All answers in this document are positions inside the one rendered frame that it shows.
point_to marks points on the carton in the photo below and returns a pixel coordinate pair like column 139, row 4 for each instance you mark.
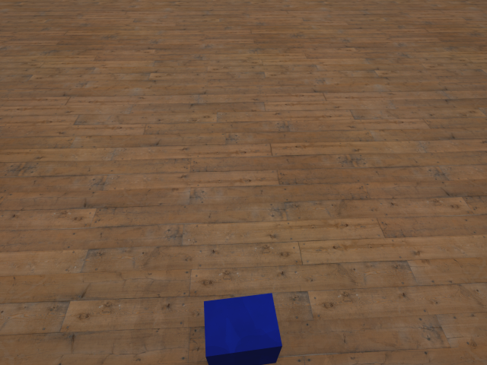
column 242, row 331

